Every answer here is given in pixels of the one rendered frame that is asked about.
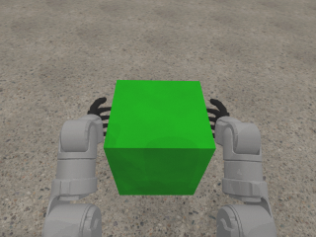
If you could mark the carton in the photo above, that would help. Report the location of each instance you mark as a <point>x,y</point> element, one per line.
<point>159,139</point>

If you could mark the robot left forearm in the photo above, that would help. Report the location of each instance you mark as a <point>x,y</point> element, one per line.
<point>76,166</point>

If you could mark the right robot hand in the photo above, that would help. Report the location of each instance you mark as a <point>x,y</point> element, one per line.
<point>221,112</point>

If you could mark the left robot hand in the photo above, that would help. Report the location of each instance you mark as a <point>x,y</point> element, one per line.
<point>95,110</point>

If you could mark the robot right forearm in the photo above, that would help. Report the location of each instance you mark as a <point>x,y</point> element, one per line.
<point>242,154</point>

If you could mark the left robot upper arm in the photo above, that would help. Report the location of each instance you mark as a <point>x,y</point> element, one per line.
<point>73,220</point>

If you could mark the right robot upper arm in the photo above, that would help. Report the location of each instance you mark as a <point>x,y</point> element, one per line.
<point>244,220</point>

